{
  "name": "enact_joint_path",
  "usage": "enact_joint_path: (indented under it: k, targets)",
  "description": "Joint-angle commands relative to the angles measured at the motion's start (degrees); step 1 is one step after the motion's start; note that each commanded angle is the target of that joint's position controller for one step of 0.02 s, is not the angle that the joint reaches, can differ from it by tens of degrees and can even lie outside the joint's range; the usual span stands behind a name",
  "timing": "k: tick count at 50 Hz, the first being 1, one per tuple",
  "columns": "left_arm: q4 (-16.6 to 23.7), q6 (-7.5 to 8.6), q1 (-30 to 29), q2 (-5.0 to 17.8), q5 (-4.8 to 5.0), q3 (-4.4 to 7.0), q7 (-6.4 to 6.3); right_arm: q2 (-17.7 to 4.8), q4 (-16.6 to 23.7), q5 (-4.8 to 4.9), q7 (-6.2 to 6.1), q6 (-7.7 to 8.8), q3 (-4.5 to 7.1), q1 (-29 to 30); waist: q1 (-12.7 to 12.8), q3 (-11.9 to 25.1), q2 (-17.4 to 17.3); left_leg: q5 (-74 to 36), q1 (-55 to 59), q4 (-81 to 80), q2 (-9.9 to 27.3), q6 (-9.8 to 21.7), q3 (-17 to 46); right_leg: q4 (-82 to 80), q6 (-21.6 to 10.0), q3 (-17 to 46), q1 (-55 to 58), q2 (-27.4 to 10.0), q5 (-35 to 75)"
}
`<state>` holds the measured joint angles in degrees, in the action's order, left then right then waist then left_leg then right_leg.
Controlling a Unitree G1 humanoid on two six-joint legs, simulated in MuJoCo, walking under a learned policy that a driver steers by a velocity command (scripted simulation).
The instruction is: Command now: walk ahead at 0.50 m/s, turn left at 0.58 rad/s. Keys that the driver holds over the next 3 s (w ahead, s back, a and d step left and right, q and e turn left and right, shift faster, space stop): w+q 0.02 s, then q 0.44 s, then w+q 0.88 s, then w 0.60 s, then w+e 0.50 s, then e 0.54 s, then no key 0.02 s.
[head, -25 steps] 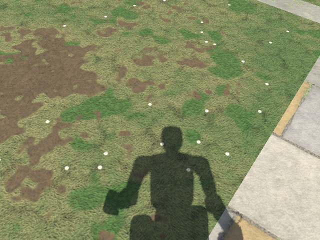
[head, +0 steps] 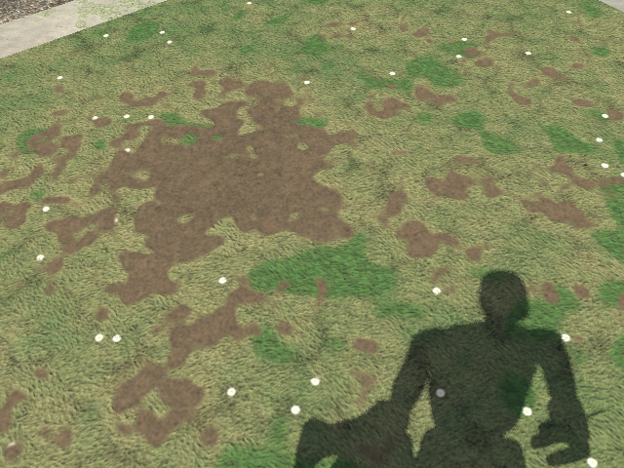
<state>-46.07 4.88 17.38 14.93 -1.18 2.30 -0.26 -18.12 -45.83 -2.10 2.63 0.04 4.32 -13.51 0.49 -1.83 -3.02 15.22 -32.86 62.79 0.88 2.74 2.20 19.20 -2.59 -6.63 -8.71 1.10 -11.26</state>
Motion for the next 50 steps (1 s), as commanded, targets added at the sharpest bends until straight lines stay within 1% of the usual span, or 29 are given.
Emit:
enact_joint_path:
  k: [1,5,8,10,11,12,13,14,15,16,17,18,19,20,23,26,28,32,36,38,40,41,42,43,44,45,46,48,50]
  targets:
    - [2.0,1.18,1.1,5.7,0.24,1.43,0.13,-0.6,4.6,-0.08,1.05,0.07,-0.34,2.3,-0.4,-0.1,7.9,-5.7,-7.7,-2.1,2.7,-0.8,0.8,-10.4,-6.8,8.6,4.1,-15.9,16.2]
    - [0.8,0.74,0.9,6.3,0.53,1.50,-0.05,2.0,6.9,0.27,1.76,0.75,-1.82,8.6,0.0,-1.7,8.3,-14.1,0.3,-18.9,1.2,-0.7,-4.8,-6.5,-4.7,-1.7,1.2,-12.9,33.2]
    - [-0.2,0.08,2.8,8.1,0.79,2.02,-0.56,1.1,7.8,-0.16,1.88,0.71,-1.80,10.3,0.7,-0.2,9.5,-12.7,5.1,-25.6,-0.6,0.7,-7.5,-1.8,-3.2,-3.5,4.9,-14.0,39.3]
    - [-0.5,-0.82,3.0,9.5,1.00,2.48,-1.19,-0.5,7.5,-0.78,1.43,0.79,-1.20,7.6,-0.3,1.8,10.2,-7.9,8.9,-28.4,-2.8,2.5,-8.2,5.5,-2.5,-4.0,7.8,-14.7,46.3]
    - [-0.5,-1.39,2.8,10.0,1.11,2.63,-1.48,-1.5,6.5,-1.19,1.07,1.19,-0.67,3.6,-1.9,4.0,9.6,-7.0,13.3,-30.9,-4.3,3.7,-7.8,13.0,-2.1,-4.4,7.9,-14.6,46.6]
    - [-0.2,-1.86,2.5,10.2,1.37,2.67,-1.51,-2.7,4.4,-1.80,0.32,1.90,0.09,-2.9,-4.9,8.0,6.7,-12.1,21.6,-36.4,-5.6,5.2,-7.0,24.3,-0.7,-5.3,5.3,-13.1,39.9]
    - [1.1,-2.01,5.2,8.8,0.92,2.34,-1.28,-7.6,3.7,-1.94,-0.77,2.43,1.42,-7.5,-6.0,13.2,-1.0,-31.4,34.3,-35.8,4.3,7.8,3.8,40.5,1.7,-5.9,-5.7,-10.4,16.2]
    - [3.7,-2.74,11.7,3.0,1.12,1.07,-0.85,-14.0,5.6,-0.25,-1.40,1.91,2.88,-5.9,-0.6,20.3,-10.4,-68.2,48.9,-30.2,22.6,18.7,26.7,60.1,4.6,-2.5,-23.5,-1.0,-30.2]
    - [3.4,-3.79,7.9,6.9,-0.30,1.62,-1.04,-12.4,6.3,2.79,-1.99,0.75,3.34,-9.7,-5.8,26.1,-2.3,-61.3,47.6,-33.9,21.2,21.6,27.9,62.9,4.7,6.8,-25.1,-1.6,-26.0]
    - [4.2,-4.11,3.7,6.3,0.33,1.47,-1.07,-9.7,6.4,2.78,-2.56,0.16,2.60,-4.9,-4.1,17.7,-0.7,-50.7,40.3,-37.0,18.7,20.2,22.7,61.7,4.7,7.9,-27.5,-3.8,-20.7]
    - [4.5,-4.14,0.5,6.2,0.10,1.34,-1.21,-6.2,6.6,2.76,-2.78,-0.30,1.58,-1.0,-2.5,10.3,1.3,-42.7,31.9,-40.3,14.7,17.0,18.9,56.3,4.6,8.0,-27.2,-5.5,-16.9]
    - [4.7,-4.68,-0.4,6.3,-0.55,1.45,-1.30,-4.4,6.5,2.58,-3.01,-0.53,1.00,1.1,-0.6,6.3,0.8,-38.3,26.5,-42.1,11.1,14.2,16.8,52.2,4.8,8.3,-25.6,-6.2,-14.8]
    - [4.4,-5.68,1.2,6.4,-1.08,1.51,-1.22,-3.5,6.7,2.43,-3.13,-0.63,0.74,2.3,0.7,5.6,-0.2,-35.8,22.3,-43.5,9.0,12.9,14.9,49.8,5.0,8.2,-22.4,-6.2,-13.3]
    - [4.0,-6.52,2.2,6.2,-1.19,1.53,-1.16,-3.7,6.7,1.95,-2.89,-0.48,0.76,2.4,1.2,6.4,0.0,-35.3,20.2,-43.9,8.0,12.2,14.3,49.0,5.0,7.8,-20.2,-5.4,-12.2]
    - [4.6,-7.46,1.3,5.0,-0.80,1.47,-1.02,-6.0,6.5,1.37,-2.37,-0.06,1.70,1.5,1.3,8.0,0.7,-28.2,18.4,-45.2,6.7,11.4,15.3,45.4,5.2,8.3,-19.5,-4.4,-10.0]
    - [6.2,-7.57,-3.2,5.6,-1.45,1.70,-0.56,-6.1,6.3,1.35,-2.37,-0.57,1.98,0.1,-0.4,7.0,-2.0,5.1,18.0,-50.6,5.0,11.0,20.9,40.2,5.7,9.3,-22.4,-4.6,-7.2]
    - [6.9,-7.32,-6.0,6.2,-1.46,1.95,-0.35,-6.3,6.1,1.17,-2.22,-0.71,2.18,-1.5,-1.6,4.9,-3.2,14.8,19.4,-52.9,5.5,11.1,25.2,36.7,6.0,9.8,-25.1,-4.2,-6.6]
    - [7.6,-5.83,-9.3,5.7,-1.17,1.74,-0.33,-6.9,4.6,1.00,-2.23,-0.08,2.61,-5.5,-3.4,3.7,-2.4,16.4,23.3,-52.8,6.1,11.2,28.8,29.8,5.5,10.4,-26.0,-3.0,-6.7]
    - [8.4,-4.47,-10.7,5.6,-0.63,1.40,-0.11,-7.4,4.3,0.62,-1.90,0.22,2.85,-6.1,-3.5,2.9,-3.4,18.2,21.1,-51.1,4.7,11.6,30.6,23.0,4.1,10.1,-20.4,-0.3,-10.9]
    - [8.4,-3.82,-9.2,5.6,0.05,1.24,-0.23,-7.4,4.7,0.49,-1.53,0.17,2.92,-4.7,-2.1,2.4,-3.6,19.0,16.4,-50.1,3.5,11.3,31.6,17.8,2.9,10.0,-13.4,1.4,-13.3]
    - [6.4,-3.10,-2.0,5.0,0.96,1.17,-1.09,-6.8,5.9,0.70,-1.47,-0.13,2.91,0.0,3.2,1.4,-1.9,20.0,5.9,-47.0,-0.3,8.2,29.7,4.5,1.2,9.0,2.5,2.3,-7.8]
    - [5.2,-2.69,2.2,7.2,0.76,1.79,-1.96,-5.2,6.4,1.04,-1.86,0.09,2.58,0.9,5.3,1.2,1.3,22.2,-2.7,-41.5,-3.8,4.8,25.8,-0.3,0.5,10.7,12.7,-0.9,-7.2]
    - [5.3,-2.30,4.9,12.1,0.18,2.64,-2.83,-0.4,7.0,1.68,-2.11,0.62,1.40,-1.4,4.9,3.6,12.1,22.3,-8.2,-23.6,-8.9,1.7,15.2,-7.0,-0.9,24.0,18.1,-14.9,-21.2]
    - [6.5,-2.45,2.1,17.2,-1.03,3.75,-3.16,-0.5,8.6,1.15,-2.10,1.26,0.99,0.3,3.9,1.6,14.5,15.2,-16.3,-13.1,-12.7,0.6,7.9,-13.2,-5.6,43.2,14.8,-25.4,-33.6]
    - [5.7,-2.46,-0.1,14.8,-1.25,3.73,-2.90,-4.3,9.1,-0.49,-1.70,1.53,1.41,2.7,1.4,-2.7,8.5,8.5,-16.9,-8.1,-5.5,0.6,8.1,-12.4,-7.5,42.0,8.5,-25.5,-35.0]
    - [6.0,-2.08,-2.0,10.9,-0.45,2.72,-2.20,-5.0,8.1,-0.54,-0.87,1.65,1.72,1.6,0.1,-3.6,7.2,4.9,-14.8,-6.9,-4.6,0.1,8.0,-12.5,-6.6,36.5,6.2,-21.7,-31.2]
    - [6.2,-1.72,-3.5,9.0,-0.13,2.22,-1.59,-4.7,6.7,-0.38,-0.17,1.43,1.73,-0.6,-1.0,-3.5,7.7,1.9,-13.1,-5.1,-4.5,-1.0,7.1,-12.5,-5.1,29.6,5.7,-17.9,-24.4]
    - [5.7,-1.12,-2.5,7.7,-0.03,1.83,-1.19,-4.1,5.8,-0.58,0.96,0.69,1.55,-1.4,-0.7,-2.7,10.2,-2.1,-11.5,-0.5,-3.3,-2.0,4.6,-12.7,-4.2,20.1,4.8,-14.3,-13.2]
    - [4.3,-0.51,0.9,7.5,-0.19,1.93,-0.35,-2.8,7.0,-0.31,1.42,0.42,0.95,1.8,0.6,-3.0,8.9,-4.9,-13.2,0.8,-2.2,-2.2,3.6,-12.0,-4.3,15.1,5.9,-13.6,-4.3]
